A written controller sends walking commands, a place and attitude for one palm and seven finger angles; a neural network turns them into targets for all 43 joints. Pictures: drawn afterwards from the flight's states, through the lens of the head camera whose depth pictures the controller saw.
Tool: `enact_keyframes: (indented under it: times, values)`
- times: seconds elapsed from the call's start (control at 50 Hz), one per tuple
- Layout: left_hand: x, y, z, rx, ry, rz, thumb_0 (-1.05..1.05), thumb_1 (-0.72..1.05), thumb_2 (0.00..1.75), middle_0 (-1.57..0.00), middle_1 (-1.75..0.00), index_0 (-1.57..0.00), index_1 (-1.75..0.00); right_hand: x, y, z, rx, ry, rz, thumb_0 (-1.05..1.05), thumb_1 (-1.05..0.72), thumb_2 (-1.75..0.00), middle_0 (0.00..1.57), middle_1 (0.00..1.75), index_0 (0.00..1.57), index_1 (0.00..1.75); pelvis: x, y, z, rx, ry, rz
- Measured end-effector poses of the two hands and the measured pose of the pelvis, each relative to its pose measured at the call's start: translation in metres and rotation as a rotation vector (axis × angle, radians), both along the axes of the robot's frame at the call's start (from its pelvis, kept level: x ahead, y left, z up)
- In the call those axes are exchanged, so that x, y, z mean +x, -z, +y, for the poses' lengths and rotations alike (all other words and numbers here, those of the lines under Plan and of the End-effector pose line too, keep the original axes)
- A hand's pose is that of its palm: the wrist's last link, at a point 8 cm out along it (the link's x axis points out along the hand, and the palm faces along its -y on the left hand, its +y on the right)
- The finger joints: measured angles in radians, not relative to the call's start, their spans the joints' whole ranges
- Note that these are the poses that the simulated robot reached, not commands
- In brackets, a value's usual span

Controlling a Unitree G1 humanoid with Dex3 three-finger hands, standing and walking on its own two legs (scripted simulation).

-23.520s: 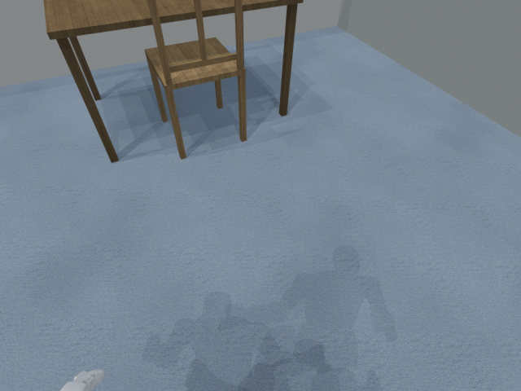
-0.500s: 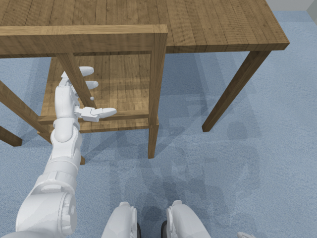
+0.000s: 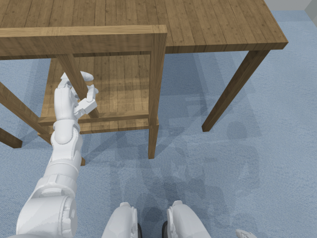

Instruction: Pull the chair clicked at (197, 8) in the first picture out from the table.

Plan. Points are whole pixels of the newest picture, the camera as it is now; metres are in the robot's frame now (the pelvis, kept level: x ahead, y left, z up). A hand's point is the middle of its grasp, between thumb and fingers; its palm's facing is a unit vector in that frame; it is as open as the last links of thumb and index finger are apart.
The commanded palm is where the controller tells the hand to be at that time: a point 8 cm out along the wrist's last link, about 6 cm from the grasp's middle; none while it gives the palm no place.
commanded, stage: hook a spindle and tug to test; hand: left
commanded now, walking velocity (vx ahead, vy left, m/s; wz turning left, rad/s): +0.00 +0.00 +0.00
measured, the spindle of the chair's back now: (82, 91) +0.48 +0.18 +0.03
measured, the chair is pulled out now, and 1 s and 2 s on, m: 0.00 0.02 0.20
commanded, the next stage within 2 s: step backward, pulling the chair out in 0.46 s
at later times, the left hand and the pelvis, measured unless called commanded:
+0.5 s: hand (90, 103) +0.44 +0.16 +0.03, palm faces +0.08 -1.00 +0.00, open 5.5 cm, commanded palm +0.40 +0.20 +0.02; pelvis +0.03 +0.01 +0.01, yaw -1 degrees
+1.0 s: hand (87, 102) +0.43 +0.16 +0.04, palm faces +0.04 -0.99 -0.12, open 5.4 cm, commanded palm +0.40 +0.20 +0.03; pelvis +0.04 +0.02 +0.10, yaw -1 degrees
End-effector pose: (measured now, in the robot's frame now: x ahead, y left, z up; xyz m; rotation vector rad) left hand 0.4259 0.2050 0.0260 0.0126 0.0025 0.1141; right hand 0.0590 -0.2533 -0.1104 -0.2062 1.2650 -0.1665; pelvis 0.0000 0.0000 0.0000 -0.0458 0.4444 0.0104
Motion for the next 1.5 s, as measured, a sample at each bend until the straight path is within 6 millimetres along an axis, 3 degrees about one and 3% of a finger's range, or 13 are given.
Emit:
enact_keyframes:
  times: [0.26, 0.58, 0.62, 0.72, 0.8, 0.92, 1.04, 1.2, 1.3, 1.4, 1.5]
  values:
    - [0.0, 0.0, 0.001, -0.001, 0.025, -0.002, 0.01, 0.71, 0.75, -0.45, -1.45, -0.43, -1.45, 0.011, -0.006, 0.001, -0.002, 0.01, -0.012, 0.0, -0.9, -0.9, 0.2, 0.3, 0.2, 0.3, 0.01, -0.004, 0.004, 0.0, 0.009, 0.005]
    - [-0.014, -0.001, 0.003, -0.011, 0.037, 0.01, 0.02, 0.71, 0.75, -0.42, -1.45, -0.42, -1.45, 0.052, -0.014, 0.01, 0.019, -0.017, -0.076, 0.0, -0.9, -0.9, 0.2, 0.3, 0.2, 0.3, 0.028, -0.012, 0.008, -0.002, 0.012, 0.011]
    - [-0.015, -0.005, 0.004, 0.035, 0.032, 0.059, 0.01, 0.7, 0.75, -0.42, -1.45, -0.42, -1.45, 0.055, -0.019, 0.013, 0.015, 0.006, -0.06, 0.0, -0.9, -0.9, 0.2, 0.3, 0.2, 0.3, 0.028, -0.019, 0.009, 0.005, 0.008, -0.033]
    - [-0.014, -0.021, 0.003, 0.086, 0.009, 0.288, 0.03, 0.68, 0.76, -0.37, -1.33, -0.44, -1.45, 0.059, -0.053, 0.024, 0.002, 0.064, -0.055, 0.0, -0.91, -0.9, 0.2, 0.3, 0.2, 0.3, 0.037, -0.059, 0.015, 0.012, 0.007, -0.112]
    - [-0.014, -0.028, 0.002, 0.053, -0.004, 0.392, 0.05, 0.69, 0.75, -0.31, -1.22, -0.46, -1.45, 0.054, -0.079, 0.026, -0.029, 0.084, -0.044, 0.0, -0.9, -0.9, 0.2, 0.3, 0.21, 0.3, 0.043, -0.082, 0.019, 0.005, 0.01, -0.153]
    - [-0.012, -0.031, 0.004, 0.062, 0.037, 0.437, 0.06, 0.69, 0.73, -0.3, -1.17, -0.48, -1.45, 0.036, -0.102, 0.014, -0.097, 0.101, -0.024, 0.0, -0.9, -0.9, 0.2, 0.3, 0.21, 0.3, 0.042, -0.096, 0.021, 0.014, 0.004, -0.214]
    - [-0.016, -0.032, 0.002, 0.075, 0.039, 0.452, 0.06, 0.68, 0.73, -0.31, -1.13, -0.49, -1.45, 0.01, -0.098, 0.008, -0.085, 0.121, 0.014, 0.0, -0.9, -0.9, 0.2, 0.3, 0.2, 0.3, 0.037, -0.1, 0.02, 0.022, 0.037, -0.265]
    - [-0.032, -0.033, -0.01, 0.086, 0.009, 0.46, 0.05, 0.67, 0.74, -0.33, -1.1, -0.49, -1.45, -0.014, -0.091, 0.007, -0.021, 0.149, 0.061, 0.0, -0.9, -0.9, 0.2, 0.3, 0.21, 0.3, 0.028, -0.106, 0.0, 0.01, 0.054, -0.278]
    - [-0.045, -0.034, -0.021, 0.098, 0.014, 0.469, 0.05, 0.66, 0.74, -0.33, -1.11, -0.49, -1.45, -0.016, -0.095, -0.011, -0.05, 0.154, 0.024, 0.0, -0.9, -0.9, 0.2, 0.3, 0.21, 0.3, 0.019, -0.106, -0.009, 0.009, 0.061, -0.283]
    - [-0.055, -0.035, -0.027, 0.108, 0.049, 0.487, 0.04, 0.67, 0.72, -0.32, -1.13, -0.49, -1.45, -0.009, -0.101, -0.032, -0.138, 0.148, -0.037, 0.0, -0.9, -0.9, 0.2, 0.3, 0.21, 0.3, 0.006, -0.103, 0.001, -0.002, 0.03, -0.297]
    - [-0.069, -0.036, -0.028, 0.11, 0.099, 0.493, 0.03, 0.68, 0.72, -0.28, -1.15, -0.49, -1.45, -0.003, -0.119, -0.031, -0.195, 0.134, -0.102, 0.0, -0.9, -0.9, 0.2, 0.3, 0.2, 0.3, -0.012, -0.107, 0.013, 0.02, 0.044, -0.318]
